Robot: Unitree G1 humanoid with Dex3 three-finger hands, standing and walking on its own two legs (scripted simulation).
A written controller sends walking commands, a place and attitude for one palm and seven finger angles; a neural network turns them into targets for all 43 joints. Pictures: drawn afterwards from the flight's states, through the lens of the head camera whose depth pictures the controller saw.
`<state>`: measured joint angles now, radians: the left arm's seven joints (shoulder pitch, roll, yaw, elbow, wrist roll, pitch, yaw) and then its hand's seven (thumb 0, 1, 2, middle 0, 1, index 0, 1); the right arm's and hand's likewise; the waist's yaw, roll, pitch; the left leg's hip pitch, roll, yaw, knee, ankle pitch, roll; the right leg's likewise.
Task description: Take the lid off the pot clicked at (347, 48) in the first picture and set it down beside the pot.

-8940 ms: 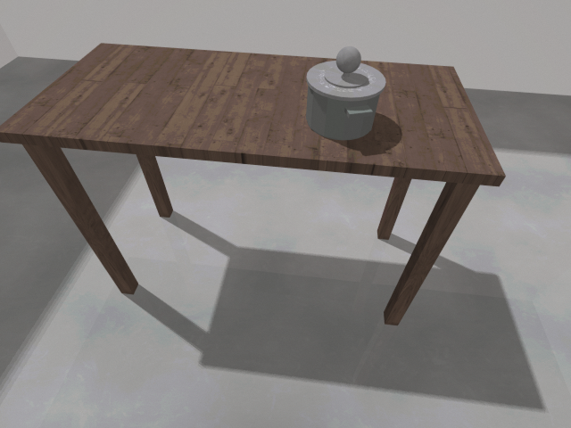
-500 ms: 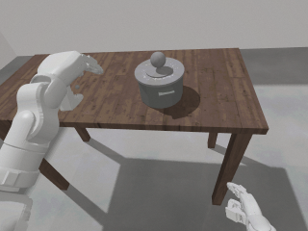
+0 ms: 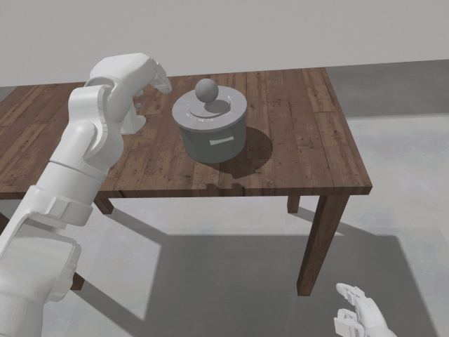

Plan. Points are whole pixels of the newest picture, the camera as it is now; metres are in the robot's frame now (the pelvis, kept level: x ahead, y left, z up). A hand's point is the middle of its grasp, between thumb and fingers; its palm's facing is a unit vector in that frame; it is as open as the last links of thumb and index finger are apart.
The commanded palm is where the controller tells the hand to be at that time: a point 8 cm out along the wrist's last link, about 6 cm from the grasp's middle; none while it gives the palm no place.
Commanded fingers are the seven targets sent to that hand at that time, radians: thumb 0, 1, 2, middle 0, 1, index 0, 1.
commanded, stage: move the open hand above the knob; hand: left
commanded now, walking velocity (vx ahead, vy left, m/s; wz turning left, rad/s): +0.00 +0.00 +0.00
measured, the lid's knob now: (206, 90) +0.58 +0.09 +0.15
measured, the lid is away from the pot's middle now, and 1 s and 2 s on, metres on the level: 0.00 0.00 0.00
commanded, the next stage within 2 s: none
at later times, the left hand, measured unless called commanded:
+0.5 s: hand (170, 82) +0.48 +0.13 +0.23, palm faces -0.21 -0.08 -0.98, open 10.2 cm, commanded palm +0.47 +0.13 +0.30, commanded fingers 0.00 -0.44 1.74 -0.87 -0.08 -0.87 -0.08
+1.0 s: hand (203, 56) +0.54 +0.07 +0.25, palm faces -0.23 -0.08 -0.97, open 10.2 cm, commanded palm +0.54 +0.09 +0.30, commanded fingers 0.00 -0.44 1.74 -0.87 -0.08 -0.87 -0.08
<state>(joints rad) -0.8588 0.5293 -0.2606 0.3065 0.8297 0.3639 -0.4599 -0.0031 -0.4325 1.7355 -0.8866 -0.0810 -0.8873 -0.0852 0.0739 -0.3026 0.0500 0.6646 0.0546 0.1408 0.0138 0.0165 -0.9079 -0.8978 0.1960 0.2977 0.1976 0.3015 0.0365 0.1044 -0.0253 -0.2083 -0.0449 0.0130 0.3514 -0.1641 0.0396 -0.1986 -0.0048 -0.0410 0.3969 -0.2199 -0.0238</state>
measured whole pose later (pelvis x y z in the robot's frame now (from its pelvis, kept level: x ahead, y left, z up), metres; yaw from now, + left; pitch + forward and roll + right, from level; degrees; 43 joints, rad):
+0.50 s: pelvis +0.02 +0.01 +0.00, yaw +0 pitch +5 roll +1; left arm -1.18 0.41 -0.33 0.73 0.86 0.40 -0.50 0.00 -0.43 1.74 -0.88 -0.08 -0.88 -0.08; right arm 0.13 -0.30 0.04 0.71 0.05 0.17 0.02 0.01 -0.91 -0.90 0.20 0.30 0.20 0.30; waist -0.02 0.08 -0.06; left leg -0.25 -0.06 0.02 0.36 -0.19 0.05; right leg -0.24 -0.01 -0.03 0.41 -0.25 -0.01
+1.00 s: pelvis +0.03 +0.01 +0.00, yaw -2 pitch +11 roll +1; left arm -1.54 0.33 -0.29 1.24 0.93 0.38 -0.40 0.00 -0.43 1.74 -0.88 -0.08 -0.88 -0.08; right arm 0.26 -0.29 0.02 0.83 0.04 0.12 -0.01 0.01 -0.91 -0.90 0.20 0.30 0.20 0.30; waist -0.13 0.07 -0.10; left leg -0.34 -0.05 0.05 0.34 -0.18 0.06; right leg -0.35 -0.01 0.00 0.39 -0.22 0.00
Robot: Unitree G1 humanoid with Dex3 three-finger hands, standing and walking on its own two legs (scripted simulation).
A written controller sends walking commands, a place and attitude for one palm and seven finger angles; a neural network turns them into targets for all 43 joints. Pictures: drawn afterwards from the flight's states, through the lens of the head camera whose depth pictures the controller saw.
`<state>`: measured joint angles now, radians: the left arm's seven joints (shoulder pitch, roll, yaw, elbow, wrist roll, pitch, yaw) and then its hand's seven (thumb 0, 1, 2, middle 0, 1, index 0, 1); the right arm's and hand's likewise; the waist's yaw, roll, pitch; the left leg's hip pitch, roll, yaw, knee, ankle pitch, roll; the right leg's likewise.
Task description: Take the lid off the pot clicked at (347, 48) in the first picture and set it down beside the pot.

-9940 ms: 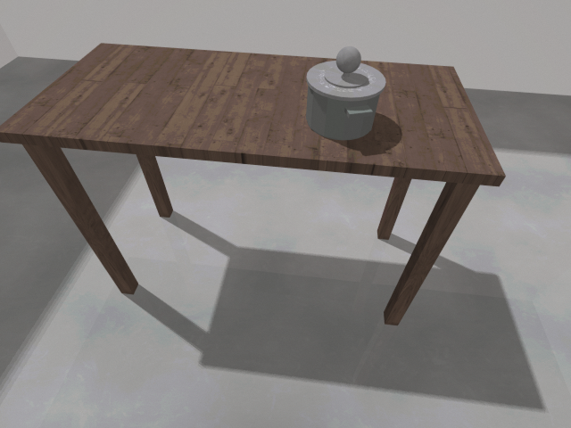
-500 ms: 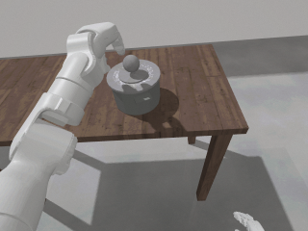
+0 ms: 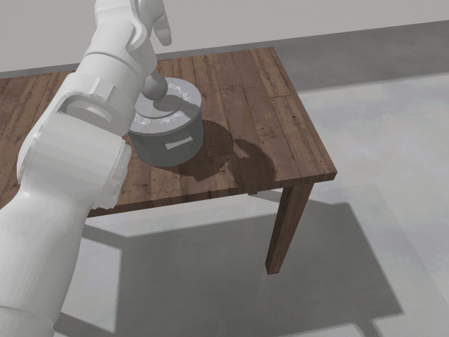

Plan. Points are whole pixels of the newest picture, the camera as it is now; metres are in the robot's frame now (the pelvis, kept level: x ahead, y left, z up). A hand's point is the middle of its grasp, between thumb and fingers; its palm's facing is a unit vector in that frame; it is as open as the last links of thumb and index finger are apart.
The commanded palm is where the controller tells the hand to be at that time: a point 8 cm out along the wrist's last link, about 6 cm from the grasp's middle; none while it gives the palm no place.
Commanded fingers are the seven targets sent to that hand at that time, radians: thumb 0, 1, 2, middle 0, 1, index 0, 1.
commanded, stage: move the open hand above the knob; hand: left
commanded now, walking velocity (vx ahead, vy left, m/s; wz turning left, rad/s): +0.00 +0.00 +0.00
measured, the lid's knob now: (153, 86) +0.55 +0.09 +0.15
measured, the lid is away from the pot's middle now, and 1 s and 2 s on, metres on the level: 0.00 0.00 0.00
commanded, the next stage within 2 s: lower the open fingers around the knob in 1.86 s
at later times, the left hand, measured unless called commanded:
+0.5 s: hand (133, 56) +0.50 +0.10 +0.25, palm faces -0.26 -0.09 -0.96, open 10.2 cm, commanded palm +0.51 +0.10 +0.30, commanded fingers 0.00 -0.44 1.74 -0.87 -0.08 -0.87 -0.08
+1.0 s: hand (147, 47) +0.54 +0.08 +0.24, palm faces -0.28 -0.15 -0.95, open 10.2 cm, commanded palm +0.53 +0.10 +0.30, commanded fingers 0.00 -0.44 1.74 -0.87 -0.08 -0.87 -0.08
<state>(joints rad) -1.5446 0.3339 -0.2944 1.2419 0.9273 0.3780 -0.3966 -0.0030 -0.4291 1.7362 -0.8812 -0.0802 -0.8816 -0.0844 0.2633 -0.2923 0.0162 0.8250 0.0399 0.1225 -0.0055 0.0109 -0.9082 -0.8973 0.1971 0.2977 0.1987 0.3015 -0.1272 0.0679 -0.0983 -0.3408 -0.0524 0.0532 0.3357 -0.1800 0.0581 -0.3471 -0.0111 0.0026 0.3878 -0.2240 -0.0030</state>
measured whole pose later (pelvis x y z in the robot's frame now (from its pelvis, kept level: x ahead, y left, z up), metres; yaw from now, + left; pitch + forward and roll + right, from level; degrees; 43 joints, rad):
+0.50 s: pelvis +0.00 -0.01 +0.00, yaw +1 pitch +10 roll +0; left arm -1.54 0.35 -0.33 1.25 0.92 0.37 -0.43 0.00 -0.43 1.74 -0.88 -0.08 -0.88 -0.08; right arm 0.21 -0.29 0.01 0.80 0.05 0.11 -0.01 0.01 -0.91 -0.90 0.20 0.30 0.20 0.30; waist -0.11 0.05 -0.09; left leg -0.35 -0.04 0.04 0.36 -0.19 0.05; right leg -0.34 0.00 -0.01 0.40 -0.23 -0.01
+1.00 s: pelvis +0.01 -0.01 +0.00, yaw -1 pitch +14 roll +0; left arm -1.61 0.39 -0.25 1.34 0.95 0.41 -0.42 0.00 -0.43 1.74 -0.88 -0.08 -0.88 -0.08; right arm 0.29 -0.29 0.01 0.84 0.04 0.13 -0.02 0.01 -0.91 -0.90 0.20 0.30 0.20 0.30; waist -0.17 0.07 -0.11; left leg -0.40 -0.03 0.07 0.37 -0.21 0.05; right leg -0.40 0.01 0.02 0.41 -0.24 -0.01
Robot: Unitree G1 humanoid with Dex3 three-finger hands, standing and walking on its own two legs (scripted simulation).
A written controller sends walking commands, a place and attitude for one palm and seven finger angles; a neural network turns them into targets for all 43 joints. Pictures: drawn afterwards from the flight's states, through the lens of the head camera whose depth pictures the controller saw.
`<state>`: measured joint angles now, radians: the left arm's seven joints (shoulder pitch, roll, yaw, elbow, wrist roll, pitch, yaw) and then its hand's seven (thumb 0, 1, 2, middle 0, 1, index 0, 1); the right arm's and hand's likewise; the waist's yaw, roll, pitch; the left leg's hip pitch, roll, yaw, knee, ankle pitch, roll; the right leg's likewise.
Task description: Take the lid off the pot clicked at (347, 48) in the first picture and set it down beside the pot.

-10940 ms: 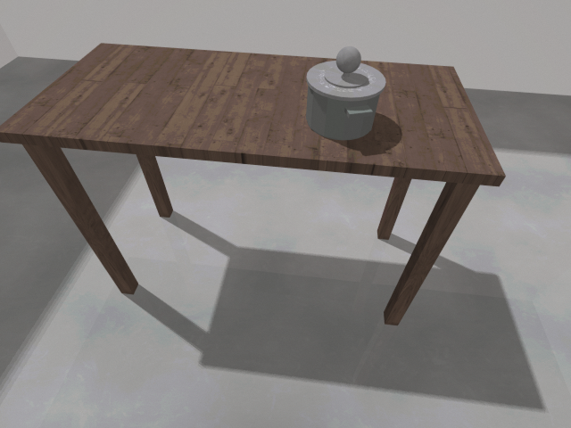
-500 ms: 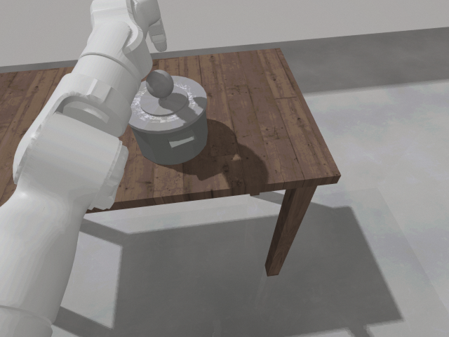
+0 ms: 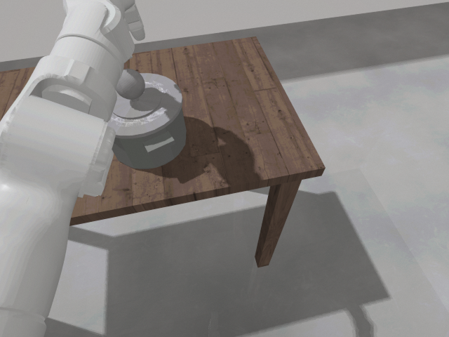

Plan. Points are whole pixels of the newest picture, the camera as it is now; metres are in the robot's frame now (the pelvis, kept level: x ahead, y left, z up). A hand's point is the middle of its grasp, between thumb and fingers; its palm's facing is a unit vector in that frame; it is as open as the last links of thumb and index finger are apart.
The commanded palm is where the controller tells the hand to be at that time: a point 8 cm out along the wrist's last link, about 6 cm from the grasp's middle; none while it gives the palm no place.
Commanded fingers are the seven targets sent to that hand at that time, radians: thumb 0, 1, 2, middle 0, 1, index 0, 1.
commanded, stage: move the open hand above the knob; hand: left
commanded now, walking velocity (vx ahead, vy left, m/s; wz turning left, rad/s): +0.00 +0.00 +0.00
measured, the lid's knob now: (129, 84) +0.54 +0.11 +0.16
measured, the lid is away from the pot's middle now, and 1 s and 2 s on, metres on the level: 0.00 0.00 0.00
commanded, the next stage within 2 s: lower the open fingers around the knob in 0.86 s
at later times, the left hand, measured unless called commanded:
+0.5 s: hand (108, 44) +0.50 +0.11 +0.25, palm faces -0.24 -0.09 -0.97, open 10.2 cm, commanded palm +0.51 +0.11 +0.30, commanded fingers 0.00 -0.44 1.74 -0.87 -0.08 -0.87 -0.08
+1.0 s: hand (112, 45) +0.51 +0.11 +0.24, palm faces -0.27 -0.11 -0.96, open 10.2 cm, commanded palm +0.51 +0.11 +0.30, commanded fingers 0.00 -0.44 1.74 -0.87 -0.08 -0.87 -0.08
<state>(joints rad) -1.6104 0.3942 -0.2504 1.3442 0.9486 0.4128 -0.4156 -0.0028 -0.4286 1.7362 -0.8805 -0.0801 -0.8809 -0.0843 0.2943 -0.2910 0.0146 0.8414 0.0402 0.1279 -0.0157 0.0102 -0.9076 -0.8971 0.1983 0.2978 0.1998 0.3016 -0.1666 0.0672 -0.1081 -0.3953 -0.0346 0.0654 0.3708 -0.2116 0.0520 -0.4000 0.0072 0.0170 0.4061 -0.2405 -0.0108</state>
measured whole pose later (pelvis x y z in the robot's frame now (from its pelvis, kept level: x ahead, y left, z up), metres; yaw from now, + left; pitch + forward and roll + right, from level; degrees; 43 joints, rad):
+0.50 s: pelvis -0.01 +0.00 +0.00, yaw +2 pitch +12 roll +1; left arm -1.60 0.36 -0.32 1.30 0.94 0.38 -0.41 0.00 -0.43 1.74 -0.88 -0.08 -0.88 -0.08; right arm 0.19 -0.29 0.02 0.80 0.05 0.11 -0.01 0.01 -0.91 -0.90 0.20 0.30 0.20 0.30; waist -0.13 0.05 -0.11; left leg -0.40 -0.05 0.03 0.39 -0.20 0.05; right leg -0.40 -0.01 -0.01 0.43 -0.25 -0.01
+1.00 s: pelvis -0.01 +0.00 +0.00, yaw +1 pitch +13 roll +1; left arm -1.60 0.40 -0.29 1.33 0.95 0.40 -0.42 0.00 -0.43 1.74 -0.88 -0.08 -0.88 -0.08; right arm 0.29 -0.30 0.01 0.84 0.05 0.12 -0.02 0.01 -0.91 -0.90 0.20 0.30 0.20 0.30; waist -0.16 0.06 -0.11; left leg -0.41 -0.04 0.05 0.39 -0.21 0.05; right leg -0.41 0.01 0.01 0.43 -0.25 -0.01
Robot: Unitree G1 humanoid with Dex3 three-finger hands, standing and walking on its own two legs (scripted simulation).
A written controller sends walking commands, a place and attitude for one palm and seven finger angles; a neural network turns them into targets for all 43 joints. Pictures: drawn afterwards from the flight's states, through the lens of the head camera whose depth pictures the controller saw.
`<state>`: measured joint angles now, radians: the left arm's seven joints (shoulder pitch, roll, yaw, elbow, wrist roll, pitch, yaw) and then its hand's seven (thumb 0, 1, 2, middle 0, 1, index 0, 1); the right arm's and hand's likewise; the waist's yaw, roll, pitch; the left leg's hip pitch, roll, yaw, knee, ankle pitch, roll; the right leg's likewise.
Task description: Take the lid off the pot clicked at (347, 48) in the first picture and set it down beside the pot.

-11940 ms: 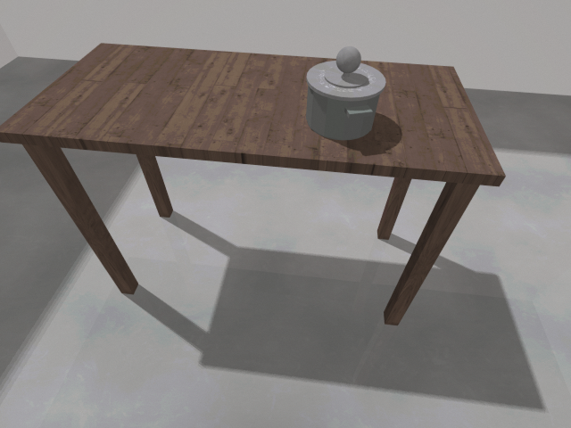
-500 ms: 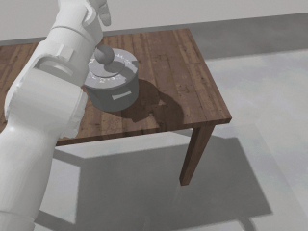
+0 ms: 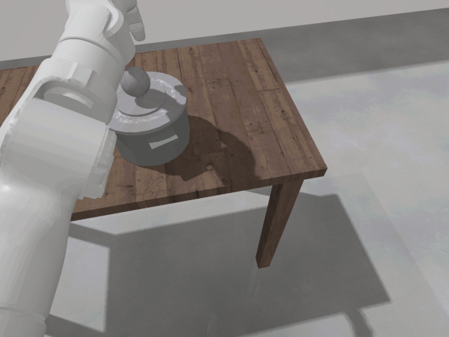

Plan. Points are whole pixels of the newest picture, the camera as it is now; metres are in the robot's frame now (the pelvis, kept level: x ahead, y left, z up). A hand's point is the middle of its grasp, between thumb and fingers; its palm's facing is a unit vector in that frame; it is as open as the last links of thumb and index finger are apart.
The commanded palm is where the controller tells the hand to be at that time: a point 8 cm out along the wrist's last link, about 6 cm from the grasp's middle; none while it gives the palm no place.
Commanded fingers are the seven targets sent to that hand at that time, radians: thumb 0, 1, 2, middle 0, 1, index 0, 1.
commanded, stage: lower the open fingers around the knob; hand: left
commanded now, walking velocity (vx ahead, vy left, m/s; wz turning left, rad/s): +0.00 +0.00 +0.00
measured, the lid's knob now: (135, 82) +0.54 +0.11 +0.16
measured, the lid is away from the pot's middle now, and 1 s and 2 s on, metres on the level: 0.00 0.00 0.00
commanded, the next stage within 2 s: close the fingers and squeeze the knob in 1.48 s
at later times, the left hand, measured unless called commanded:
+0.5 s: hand (126, 63) +0.51 +0.10 +0.22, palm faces -0.36 -0.15 -0.92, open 10.2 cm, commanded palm +0.52 +0.11 +0.26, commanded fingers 0.00 -0.44 1.74 -0.87 -0.08 -0.87 -0.08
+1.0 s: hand (134, 84) +0.52 +0.10 +0.17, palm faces -0.42 -0.17 -0.89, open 10.2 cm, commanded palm +0.53 +0.11 +0.23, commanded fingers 0.00 -0.44 1.74 -0.87 -0.08 -0.87 -0.08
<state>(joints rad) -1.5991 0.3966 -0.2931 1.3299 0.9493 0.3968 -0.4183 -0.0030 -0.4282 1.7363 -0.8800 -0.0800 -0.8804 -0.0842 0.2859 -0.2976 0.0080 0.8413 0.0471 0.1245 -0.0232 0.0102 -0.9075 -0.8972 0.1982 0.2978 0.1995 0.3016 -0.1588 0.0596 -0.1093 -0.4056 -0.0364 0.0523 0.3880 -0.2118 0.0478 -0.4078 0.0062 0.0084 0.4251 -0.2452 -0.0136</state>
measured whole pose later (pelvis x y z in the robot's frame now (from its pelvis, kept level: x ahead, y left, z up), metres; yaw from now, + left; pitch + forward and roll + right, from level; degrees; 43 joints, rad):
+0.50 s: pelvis +0.00 +0.00 +0.00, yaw +1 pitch +14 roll +0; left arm -1.61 0.34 -0.30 1.39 0.93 0.43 -0.45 0.00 -0.43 1.74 -0.88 -0.08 -0.88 -0.08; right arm 0.23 -0.28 0.01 0.84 0.04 0.11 -0.02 0.01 -0.91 -0.90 0.20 0.30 0.20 0.30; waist -0.16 0.05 -0.12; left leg -0.46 -0.04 0.04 0.44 -0.23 0.05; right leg -0.45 0.00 -0.01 0.47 -0.27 -0.01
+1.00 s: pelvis -0.01 +0.00 -0.01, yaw +0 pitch +15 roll +0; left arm -1.57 0.38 -0.28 1.44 0.91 0.40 -0.42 0.00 -0.43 1.74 -0.87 -0.08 -0.87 -0.08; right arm 0.28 -0.29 0.01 0.85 0.04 0.13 -0.03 0.01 -0.91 -0.90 0.20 0.30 0.20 0.30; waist -0.20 0.04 -0.11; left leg -0.52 -0.03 0.04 0.50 -0.25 0.05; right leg -0.51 0.01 0.00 0.51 -0.28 -0.02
